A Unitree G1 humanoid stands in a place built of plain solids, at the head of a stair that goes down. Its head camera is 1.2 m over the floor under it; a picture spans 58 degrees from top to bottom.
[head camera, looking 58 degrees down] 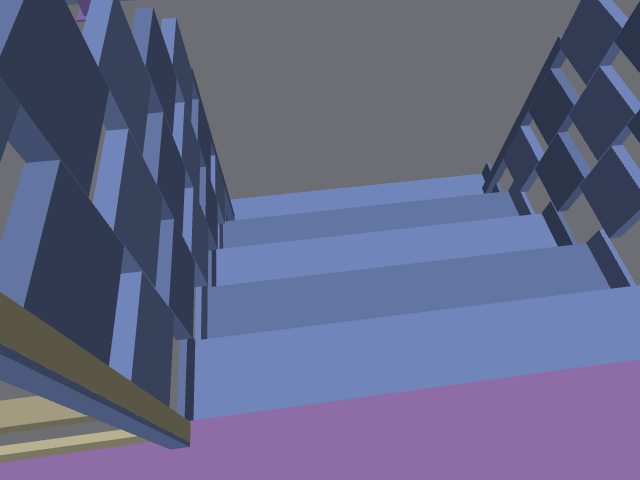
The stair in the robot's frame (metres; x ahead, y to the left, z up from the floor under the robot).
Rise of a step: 0.17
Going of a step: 0.28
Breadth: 1.62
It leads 7 degrees to the left of straight ahead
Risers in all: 6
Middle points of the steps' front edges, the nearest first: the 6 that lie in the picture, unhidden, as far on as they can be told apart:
0.30 -0.41 0.00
0.57 -0.37 -0.17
0.85 -0.34 -0.35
1.13 -0.30 -0.52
1.41 -0.26 -0.70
1.68 -0.23 -0.87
